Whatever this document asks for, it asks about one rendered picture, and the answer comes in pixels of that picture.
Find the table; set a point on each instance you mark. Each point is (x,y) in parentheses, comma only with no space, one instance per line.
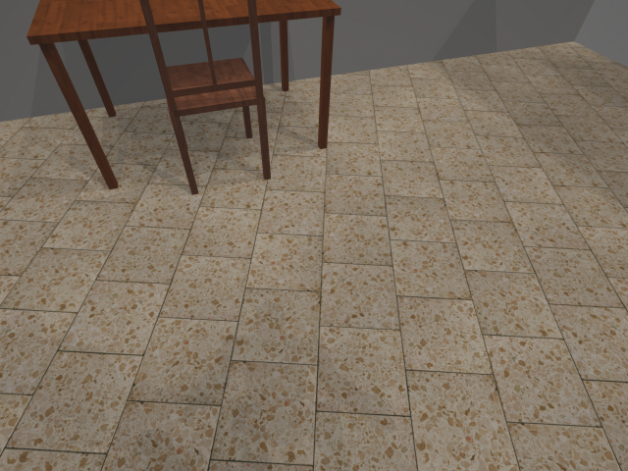
(70,20)

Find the chair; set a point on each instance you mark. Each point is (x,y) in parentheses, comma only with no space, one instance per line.
(212,86)

